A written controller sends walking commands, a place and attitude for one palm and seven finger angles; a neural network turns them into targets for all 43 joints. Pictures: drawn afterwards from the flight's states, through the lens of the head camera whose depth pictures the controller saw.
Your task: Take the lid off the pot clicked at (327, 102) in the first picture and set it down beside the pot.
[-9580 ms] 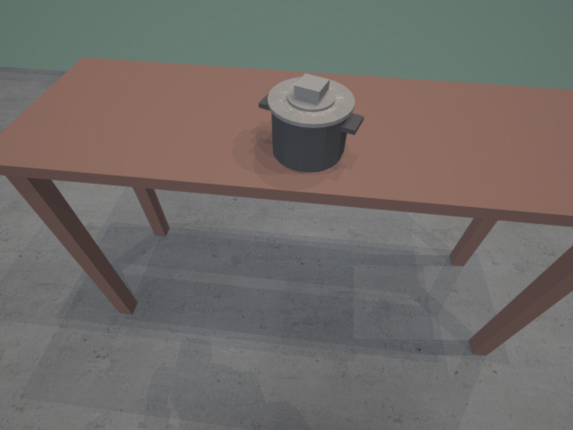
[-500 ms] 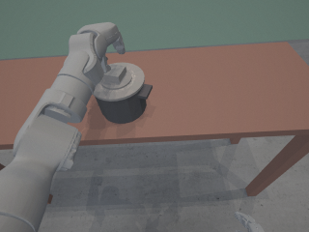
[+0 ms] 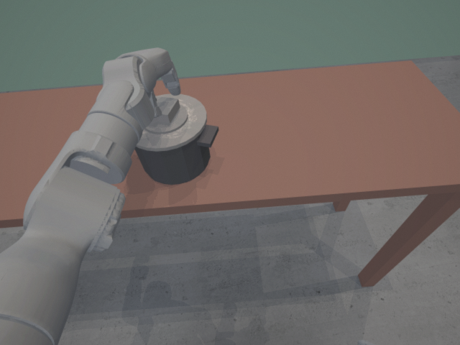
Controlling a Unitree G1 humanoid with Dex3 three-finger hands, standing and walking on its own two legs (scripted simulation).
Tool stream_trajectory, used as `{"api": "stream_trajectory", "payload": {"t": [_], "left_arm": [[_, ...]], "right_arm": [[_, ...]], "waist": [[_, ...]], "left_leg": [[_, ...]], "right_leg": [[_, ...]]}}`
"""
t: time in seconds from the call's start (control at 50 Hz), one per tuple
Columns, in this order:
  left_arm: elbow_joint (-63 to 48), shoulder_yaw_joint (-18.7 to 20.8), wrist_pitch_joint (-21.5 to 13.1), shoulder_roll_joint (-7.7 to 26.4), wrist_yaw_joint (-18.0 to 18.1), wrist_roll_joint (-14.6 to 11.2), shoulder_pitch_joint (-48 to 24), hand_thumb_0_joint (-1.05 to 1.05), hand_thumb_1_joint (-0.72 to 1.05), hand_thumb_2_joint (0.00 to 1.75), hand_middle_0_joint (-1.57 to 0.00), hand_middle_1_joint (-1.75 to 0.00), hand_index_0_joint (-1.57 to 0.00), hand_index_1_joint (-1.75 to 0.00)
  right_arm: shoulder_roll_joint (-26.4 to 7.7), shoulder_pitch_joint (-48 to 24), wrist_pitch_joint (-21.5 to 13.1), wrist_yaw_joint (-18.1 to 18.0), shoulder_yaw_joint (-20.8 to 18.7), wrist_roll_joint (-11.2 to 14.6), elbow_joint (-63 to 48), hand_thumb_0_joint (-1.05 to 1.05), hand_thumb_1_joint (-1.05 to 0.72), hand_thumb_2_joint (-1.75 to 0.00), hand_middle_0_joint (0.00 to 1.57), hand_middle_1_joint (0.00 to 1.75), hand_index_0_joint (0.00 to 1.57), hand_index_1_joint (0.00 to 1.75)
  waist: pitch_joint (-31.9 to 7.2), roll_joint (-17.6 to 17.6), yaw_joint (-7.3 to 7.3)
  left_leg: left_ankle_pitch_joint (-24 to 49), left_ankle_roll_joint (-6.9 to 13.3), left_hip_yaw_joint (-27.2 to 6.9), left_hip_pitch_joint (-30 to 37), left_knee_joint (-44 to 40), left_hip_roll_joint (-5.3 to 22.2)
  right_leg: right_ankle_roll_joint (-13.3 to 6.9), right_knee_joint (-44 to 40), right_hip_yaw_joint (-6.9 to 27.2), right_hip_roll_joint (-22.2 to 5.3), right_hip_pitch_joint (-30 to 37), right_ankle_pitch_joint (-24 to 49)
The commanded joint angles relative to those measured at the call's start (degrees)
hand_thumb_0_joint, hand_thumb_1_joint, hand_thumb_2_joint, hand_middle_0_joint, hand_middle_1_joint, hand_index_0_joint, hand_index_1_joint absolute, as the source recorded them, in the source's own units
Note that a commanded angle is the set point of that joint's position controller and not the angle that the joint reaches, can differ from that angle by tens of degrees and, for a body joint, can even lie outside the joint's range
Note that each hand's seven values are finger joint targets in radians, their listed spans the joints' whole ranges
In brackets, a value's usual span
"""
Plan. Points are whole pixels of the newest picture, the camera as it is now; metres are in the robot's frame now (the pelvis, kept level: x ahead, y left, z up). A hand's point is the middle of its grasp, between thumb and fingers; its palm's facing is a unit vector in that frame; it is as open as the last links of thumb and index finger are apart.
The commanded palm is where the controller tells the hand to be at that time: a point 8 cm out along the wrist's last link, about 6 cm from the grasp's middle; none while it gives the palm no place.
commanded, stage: lower the open fingers around the knob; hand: left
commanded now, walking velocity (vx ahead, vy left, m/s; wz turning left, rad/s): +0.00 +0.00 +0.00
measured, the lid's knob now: (162, 109) +0.52 +0.11 +0.14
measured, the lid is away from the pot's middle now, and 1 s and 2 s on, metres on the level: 0.00 0.01 0.01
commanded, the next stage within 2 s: close the fingers and squeeze the knob in 0.66 s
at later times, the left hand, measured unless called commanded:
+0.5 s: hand (153, 108) +0.49 +0.11 +0.17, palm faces -0.35 -0.11 -0.93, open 10.2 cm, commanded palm +0.47 +0.12 +0.22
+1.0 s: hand (157, 114) +0.47 +0.11 +0.17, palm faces -0.35 -0.09 -0.93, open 10.4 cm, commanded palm +0.47 +0.11 +0.22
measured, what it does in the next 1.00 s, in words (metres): stands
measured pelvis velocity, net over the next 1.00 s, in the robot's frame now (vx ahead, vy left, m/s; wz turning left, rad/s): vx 0.00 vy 0.00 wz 0.00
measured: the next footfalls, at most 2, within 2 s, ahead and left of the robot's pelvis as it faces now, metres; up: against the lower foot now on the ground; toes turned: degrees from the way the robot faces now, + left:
none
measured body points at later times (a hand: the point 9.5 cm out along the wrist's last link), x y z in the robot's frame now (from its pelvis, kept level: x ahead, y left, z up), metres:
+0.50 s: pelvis +0.01 +0.00 +0.00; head +0.04 -0.03 +0.45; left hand +0.50 +0.12 +0.22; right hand +0.09 -0.26 -0.13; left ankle +0.03 +0.11 -0.74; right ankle -0.04 -0.13 -0.74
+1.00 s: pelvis +0.00 +0.00 +0.00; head +0.03 -0.03 +0.45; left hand +0.49 +0.11 +0.22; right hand +0.10 -0.26 -0.14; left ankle +0.03 +0.11 -0.74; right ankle -0.04 -0.13 -0.74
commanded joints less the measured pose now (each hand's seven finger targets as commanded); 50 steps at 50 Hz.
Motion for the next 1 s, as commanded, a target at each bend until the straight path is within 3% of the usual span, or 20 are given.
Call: {"api": "stream_trajectory", "payload": {"t": [0.0,0.08,0.1,0.14,0.18,0.2,0.22,0.26,0.3,0.32,0.34,0.42,0.5,0.52,0.58,0.7,0.74,0.76,0.84,0.98], "left_arm": [[-6.63,2.49,0.13,9.77,1.87,0.79,-26.67,0.0,-0.4,1.68,-0.86,-0.08,-0.86,-0.08],[-13.78,3.01,-1.56,11.63,1.9,1.29,-32.24,0.0,-0.4,1.68,-0.86,-0.08,-0.86,-0.08],[-13.17,2.2,-1.8,10.13,1.87,0.77,-29.72,0.0,-0.4,1.68,-0.86,-0.08,-0.86,-0.08],[-9.05,3.91,-0.82,12.48,1.9,1.97,-28.28,0.0,-0.4,1.68,-0.86,-0.08,-0.86,-0.08],[-6.7,2.98,-0.27,11.4,2.1,1.77,-28.04,0.0,-0.4,1.68,-0.86,-0.08,-0.86,-0.08],[-8.5,2.28,-0.63,9.89,2.13,0.75,-28.07,0.0,-0.4,1.68,-0.86,-0.08,-0.86,-0.08],[-9.54,4.42,-0.72,12.74,2.39,1.6,-28.17,0.0,-0.4,1.68,-0.86,-0.08,-0.86,-0.08],[-10.56,4.08,-1.23,11.93,2.35,1.72,-26.59,0.0,-0.4,1.68,-0.86,-0.08,-0.86,-0.08],[-6.82,3.08,-1.17,10.02,2.03,1.23,-22.11,0.0,-0.4,1.68,-0.86,-0.08,-0.86,-0.08],[-7.6,4.49,-1.01,12.34,2.11,1.75,-23.16,0.0,-0.4,1.68,-0.86,-0.08,-0.86,-0.08],[-7.79,3.61,-0.82,11.46,1.95,1.64,-23.47,0.0,-0.4,1.68,-0.86,-0.08,-0.86,-0.08],[-10.58,6.44,-1.29,14.86,2.34,1.72,-23.13,0.0,-0.4,1.68,-0.86,-0.08,-0.86,-0.08],[-14.42,0.8,-1.3,7.24,1.72,0.77,-22.57,0.0,-0.4,1.68,-0.86,-0.08,-0.86,-0.08],[-16.57,2.89,-1.36,9.95,1.97,1.2,-23.74,0.0,-0.4,1.68,-0.86,-0.08,-0.86,-0.08],[-13.93,4.81,-0.74,12.18,2.12,1.06,-21.62,0.0,-0.4,1.68,-0.86,-0.08,-0.86,-0.08],[-17.01,-0.1,-0.7,5.93,2.77,0.03,-24.71,0.0,-0.4,1.68,-0.86,-0.08,-0.86,-0.08],[-14.11,4.82,-0.11,12.23,3.11,0.9,-24.16,0.0,-0.4,1.68,-0.86,-0.08,-0.86,-0.08],[-13.17,5.32,-0.12,13.11,3.18,0.93,-24.01,0.0,-0.15,1.04,-0.55,-0.58,-0.55,-0.58],[-13.72,0.77,-0.07,7.63,2.96,0.81,-26.11,0.0,-0.11,1.05,-0.54,-0.67,-0.54,-0.67],[-13.35,4.43,-0.57,12.36,3.0,1.05,-27.54,0.0,-0.04,1.04,-0.54,-0.8,-0.54,-0.8]], "right_arm": [[-7.25,-1.35,-1.64,-0.08,-2.64,-0.06,-6.69,0.0,-0.9,-0.9,0.2,0.3,0.2,0.3],[-6.73,-1.87,-2.5,-0.15,-2.74,-0.13,-7.25,0.0,-0.9,-0.9,0.2,0.3,0.2,0.3],[-6.75,-1.12,-2.27,-0.14,-3.03,-0.23,-7.39,0.0,-0.9,-0.9,0.2,0.3,0.2,0.3],[-7.22,-0.7,-1.52,-0.17,-2.83,-0.06,-6.27,0.0,-0.9,-0.9,0.2,0.3,0.2,0.3],[-7.27,-0.91,-1.25,-0.38,-2.62,0.24,-5.98,0.0,-0.9,-0.9,0.2,0.3,0.2,0.3],[-7.35,-0.42,-1.23,-0.34,-2.97,0.03,-6.28,0.0,-0.9,-0.9,0.2,0.3,0.2,0.3],[-7.3,-0.72,-1.33,-0.19,-2.92,-0.08,-6.37,0.0,-0.9,-0.9,0.2,0.3,0.2,0.3],[-6.96,-1.13,-1.48,-0.06,-2.84,-0.2,-6.97,0.0,-0.9,-0.9,0.2,0.3,0.2,0.3],[-7.17,-0.35,-0.85,-0.1,-3.08,-0.12,-6.89,0.0,-0.9,-0.9,0.2,0.3,0.2,0.3],[-7.37,-0.71,-0.54,-0.01,-2.86,0.03,-6.64,0.0,-0.9,-0.9,0.2,0.3,0.2,0.3],[-7.24,-1.24,-0.43,-0.04,-2.78,0.17,-6.96,0.0,-0.9,-0.9,0.2,0.3,0.2,0.3],[-7.12,-1.62,-0.18,0.12,-2.66,0.04,-7.55,0.0,-0.9,-0.9,0.2,0.3,0.2,0.3],[-6.35,-2.69,0.17,0.67,-3.07,0.34,-8.57,0.0,-0.9,-0.9,0.2,0.3,0.2,0.3],[-6.51,-2.78,0.22,0.83,-3.04,0.18,-8.36,0.0,-0.9,-0.9,0.2,0.3,0.2,0.3],[-6.49,-3.12,0.24,0.69,-2.64,0.3,-8.33,0.0,-0.9,-0.9,0.2,0.3,0.2,0.3],[-6.07,-3.69,0.24,0.76,-2.96,0.3,-8.2,0.0,-0.9,-0.9,0.2,0.3,0.2,0.3],[-6.48,-3.5,0.4,0.62,-2.48,0.17,-7.47,0.0,-0.9,-0.9,0.2,0.3,0.2,0.3],[-6.45,-3.72,0.36,0.4,-2.12,0.28,-7.49,0.0,-0.9,-0.9,0.2,0.3,0.2,0.3],[-6.08,-4.04,0.3,0.25,-2.38,0.33,-7.29,0.0,-0.9,-0.9,0.2,0.3,0.2,0.3],[-6.27,-3.48,-0.49,-0.27,-2.14,-0.01,-7.19,0.0,-0.9,-0.9,0.2,0.3,0.2,0.3]], "waist": [[-18.93,-9.14,-0.07],[-25.57,-4.8,-0.22],[-25.66,-5.25,-0.32],[-21.47,-6.87,-0.39],[-18.61,-7.98,-0.8],[-20.06,-7.06,-0.82],[-21.56,-6.9,-0.28],[-23.84,-5.53,0.12],[-21.97,-8.16,-0.37],[-21.44,-8.67,-0.18],[-20.71,-8.95,-0.26],[-23.16,-6.83,0.66],[-22.64,-5.26,-0.04],[-23.8,-4.97,0.41],[-23.05,-6.88,0.72],[-22.41,-5.25,-0.18],[-22.54,-6.43,0.65],[-22.95,-7.3,0.81],[-21.33,-7.42,-0.32],[-24.29,-7.27,0.4]], "left_leg": [[10.19,3.2,-0.78,16.63,-0.25,-1.7],[14.79,3.34,-1.18,21.61,1.32,-1.89],[16.42,3.43,-1.44,21.55,1.64,-1.64],[12.75,3.23,-0.8,18.55,0.93,-1.66],[10.91,3.25,-0.39,16.8,0.49,-1.74],[12.59,3.39,-0.46,17.37,0.78,-1.77],[13.2,3.31,-0.57,18.43,1.13,-1.63],[16.35,3.32,-0.88,19.86,1.86,-1.68],[16.98,3.48,-0.43,18.17,2.2,-1.49],[15.39,3.31,-0.16,17.31,1.83,-1.46],[14.64,3.38,0.12,16.83,1.84,-1.67],[18.39,3.36,-0.26,18.09,2.35,-1.45],[22.25,3.38,-0.88,20.79,2.98,-0.95],[22.3,3.19,-1.38,22.04,2.85,-0.72],[19.32,3.34,-0.96,20.19,2.59,-1.37],[18.03,3.22,-1.37,21.8,2.44,-1.03],[14.79,3.08,-1.19,19.83,1.65,-1.33],[14.43,3.08,-1.17,19.04,1.43,-1.46],[13.55,3.12,-0.79,19.36,1.52,-1.35],[14.46,3.28,-0.99,19.36,1.52,-1.82]], "right_leg": [[-2.88,-4.02,-3.5,3.44,-2.26,20.12],[-2.87,-2.74,-2.85,3.47,-1.31,24.02],[-2.95,-3.05,-3.08,3.46,-1.17,24.52],[-2.83,-3.38,-3.25,3.74,-2.15,22.68],[-2.82,-3.54,-3.34,3.81,-3.36,21.54],[-2.94,-3.52,-3.56,3.6,-2.61,23.13],[-2.87,-3.15,-3.26,3.66,-2.02,23.64],[-2.96,-2.48,-3.05,3.59,-1.52,25.38],[-2.83,-3.01,-3.23,3.64,-1.52,26.45],[-2.64,-2.88,-3.18,3.63,-1.2,26.0],[-2.6,-2.84,-3.2,3.61,-1.29,25.97],[-2.77,-2.1,-3.09,3.39,0.19,28.5],[-2.83,-2.38,-3.48,3.53,-2.6,27.08],[-2.81,-2.15,-3.58,3.75,-2.41,26.29],[-2.79,-2.18,-3.35,3.75,-1.06,26.29],[-3.12,-2.82,-3.96,3.73,-3.83,23.17],[-3.07,-2.49,-3.62,3.76,-1.74,23.15],[-3.07,-2.23,-3.53,3.66,-0.9,23.46],[-2.85,-2.97,-3.67,3.65,-2.83,22.9],[-2.85,-2.43,-3.0,3.41,-0.03,25.38]]}}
